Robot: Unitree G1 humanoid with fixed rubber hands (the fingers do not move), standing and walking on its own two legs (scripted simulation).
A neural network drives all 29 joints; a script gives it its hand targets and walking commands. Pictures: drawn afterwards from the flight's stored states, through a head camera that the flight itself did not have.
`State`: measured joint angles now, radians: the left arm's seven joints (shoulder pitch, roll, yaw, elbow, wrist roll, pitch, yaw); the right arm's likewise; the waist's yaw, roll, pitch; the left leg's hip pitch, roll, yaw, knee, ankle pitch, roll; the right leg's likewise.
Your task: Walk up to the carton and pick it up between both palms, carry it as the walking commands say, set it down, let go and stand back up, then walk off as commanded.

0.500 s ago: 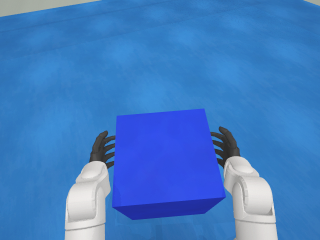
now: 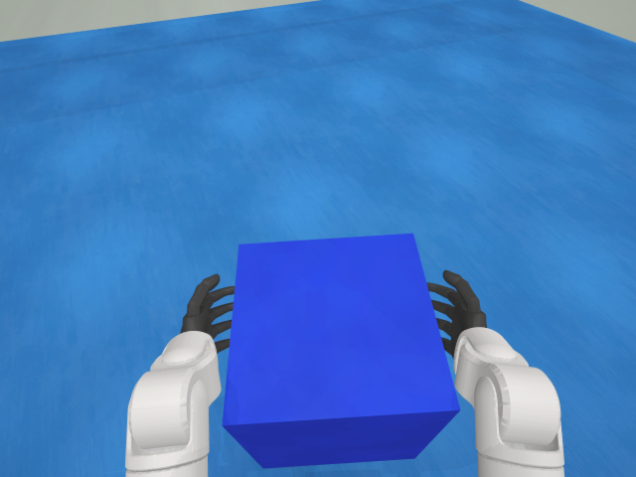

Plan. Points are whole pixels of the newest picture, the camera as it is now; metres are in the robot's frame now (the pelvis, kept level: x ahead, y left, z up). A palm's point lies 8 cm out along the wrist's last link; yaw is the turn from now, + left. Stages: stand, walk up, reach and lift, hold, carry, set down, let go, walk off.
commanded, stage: carry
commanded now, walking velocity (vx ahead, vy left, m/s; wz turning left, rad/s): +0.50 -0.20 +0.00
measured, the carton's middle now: (333, 359) +0.26 +0.00 +0.01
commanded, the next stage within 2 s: none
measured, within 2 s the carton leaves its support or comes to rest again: neither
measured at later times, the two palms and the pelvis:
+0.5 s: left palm (315, 227) +0.40 +0.02 +0.11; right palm (540, 238) +0.38 -0.28 +0.11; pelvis +0.14 -0.11 +0.02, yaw -3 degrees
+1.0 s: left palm (337, 138) +0.64 -0.02 +0.10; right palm (512, 135) +0.61 -0.32 +0.12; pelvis +0.37 -0.15 +0.02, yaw -6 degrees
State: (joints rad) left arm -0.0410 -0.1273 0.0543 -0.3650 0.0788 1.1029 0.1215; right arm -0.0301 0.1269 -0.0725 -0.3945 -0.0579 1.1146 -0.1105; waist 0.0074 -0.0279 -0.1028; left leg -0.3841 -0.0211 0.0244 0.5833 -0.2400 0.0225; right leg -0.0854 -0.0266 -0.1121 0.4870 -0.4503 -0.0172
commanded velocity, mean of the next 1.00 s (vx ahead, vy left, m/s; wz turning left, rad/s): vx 0.50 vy -0.20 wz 0.00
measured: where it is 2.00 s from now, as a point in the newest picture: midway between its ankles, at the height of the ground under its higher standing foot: (405, 304)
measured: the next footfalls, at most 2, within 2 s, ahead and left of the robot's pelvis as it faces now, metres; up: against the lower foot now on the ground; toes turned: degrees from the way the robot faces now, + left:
right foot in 0.34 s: +0.14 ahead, -0.19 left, +0.00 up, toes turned -10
left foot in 0.78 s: +0.36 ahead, -0.02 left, +0.00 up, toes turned -1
